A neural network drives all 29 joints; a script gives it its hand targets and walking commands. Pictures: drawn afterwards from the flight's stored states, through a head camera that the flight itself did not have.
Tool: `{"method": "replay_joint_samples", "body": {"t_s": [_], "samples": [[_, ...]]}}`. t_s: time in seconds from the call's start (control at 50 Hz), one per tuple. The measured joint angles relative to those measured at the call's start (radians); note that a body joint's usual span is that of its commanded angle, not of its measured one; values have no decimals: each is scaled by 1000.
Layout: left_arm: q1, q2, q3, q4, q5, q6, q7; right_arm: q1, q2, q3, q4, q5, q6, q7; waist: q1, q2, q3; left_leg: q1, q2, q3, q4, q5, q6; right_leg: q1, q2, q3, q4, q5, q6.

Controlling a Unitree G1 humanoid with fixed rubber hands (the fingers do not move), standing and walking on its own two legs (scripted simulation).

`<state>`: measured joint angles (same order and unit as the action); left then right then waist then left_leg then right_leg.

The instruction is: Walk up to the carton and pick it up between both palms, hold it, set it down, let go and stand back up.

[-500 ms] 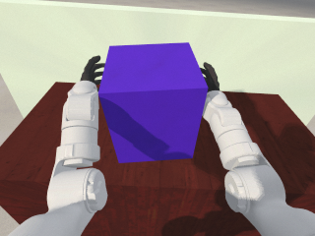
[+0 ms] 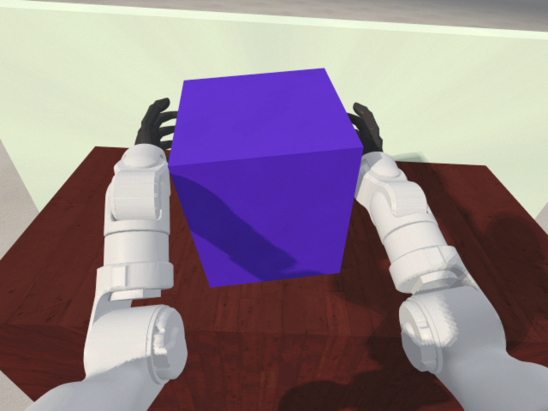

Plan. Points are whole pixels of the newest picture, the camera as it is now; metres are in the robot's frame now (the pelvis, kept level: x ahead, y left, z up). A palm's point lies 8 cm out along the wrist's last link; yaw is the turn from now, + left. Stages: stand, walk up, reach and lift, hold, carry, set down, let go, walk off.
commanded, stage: reach and lift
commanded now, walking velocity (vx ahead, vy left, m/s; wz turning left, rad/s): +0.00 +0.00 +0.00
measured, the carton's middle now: (265, 181) +0.39 -0.02 +0.18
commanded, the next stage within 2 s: hold in 0.74 s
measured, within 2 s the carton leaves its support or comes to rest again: neither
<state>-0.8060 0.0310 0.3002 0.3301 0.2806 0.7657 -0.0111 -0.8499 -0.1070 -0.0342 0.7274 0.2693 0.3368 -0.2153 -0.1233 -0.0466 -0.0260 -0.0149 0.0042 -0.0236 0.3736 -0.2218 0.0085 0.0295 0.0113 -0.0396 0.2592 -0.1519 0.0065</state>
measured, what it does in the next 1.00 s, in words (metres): stands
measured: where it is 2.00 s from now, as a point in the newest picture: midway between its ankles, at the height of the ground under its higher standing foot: outside the picture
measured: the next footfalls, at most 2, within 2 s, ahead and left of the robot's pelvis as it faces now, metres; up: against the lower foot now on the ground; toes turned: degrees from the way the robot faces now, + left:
none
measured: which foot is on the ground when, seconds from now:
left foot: down 0.00-1.00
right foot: down 0.00-1.00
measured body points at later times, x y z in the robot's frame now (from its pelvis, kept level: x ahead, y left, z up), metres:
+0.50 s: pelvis -0.01 +0.00 +0.00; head -0.08 +0.02 +0.44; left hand +0.39 +0.14 +0.26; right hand +0.37 -0.17 +0.25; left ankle +0.00 +0.11 -0.75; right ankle +0.00 -0.12 -0.75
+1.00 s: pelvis -0.02 -0.01 +0.00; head -0.10 +0.01 +0.44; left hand +0.38 +0.14 +0.29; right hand +0.38 -0.16 +0.28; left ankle +0.00 +0.11 -0.75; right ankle +0.00 -0.12 -0.75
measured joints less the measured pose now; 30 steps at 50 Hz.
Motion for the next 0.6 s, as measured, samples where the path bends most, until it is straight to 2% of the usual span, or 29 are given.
{"method": "replay_joint_samples", "body": {"t_s": [0.16, 0.32, 0.44, 0.6], "samples": [[4, 1, -12, -32, -11, 18, 6, 9, -9, 8, -43, 12, 25, -5, -3, 19, -6, -15, 0, -5, 18, -8, 3, -4, 0, -4, -1, 1, 3], [-31, -2, 8, 6, -1, 32, 6, -25, -17, 2, -10, 16, 51, -4, 13, 24, -8, -9, 1, 10, 8, -2, 4, -11, 0, 10, 5, 3, 2], [-19, 3, -2, -25, -27, 35, 16, -21, -27, 18, -50, 29, 67, -13, 8, 29, -26, -24, 4, 1, 21, -5, 1, -19, 4, 2, 7, 4, 1], [-48, 2, 34, -2, -11, 65, 7, -66, -29, 26, 2, 44, 95, -18, 21, 18, -34, -7, 7, 8, 8, 7, -4, -14, 7, 9, 14, 7, -5]]}}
